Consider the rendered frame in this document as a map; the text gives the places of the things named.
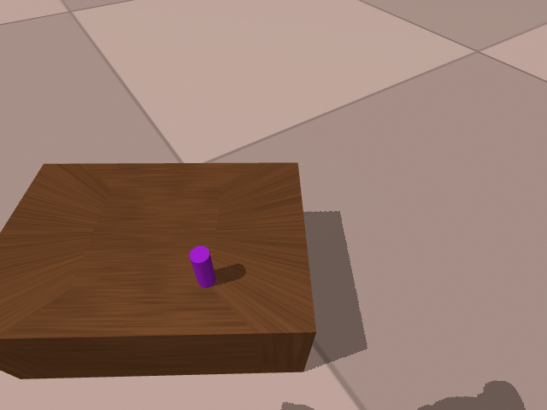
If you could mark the can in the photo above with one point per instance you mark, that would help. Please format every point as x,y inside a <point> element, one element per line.
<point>203,267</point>

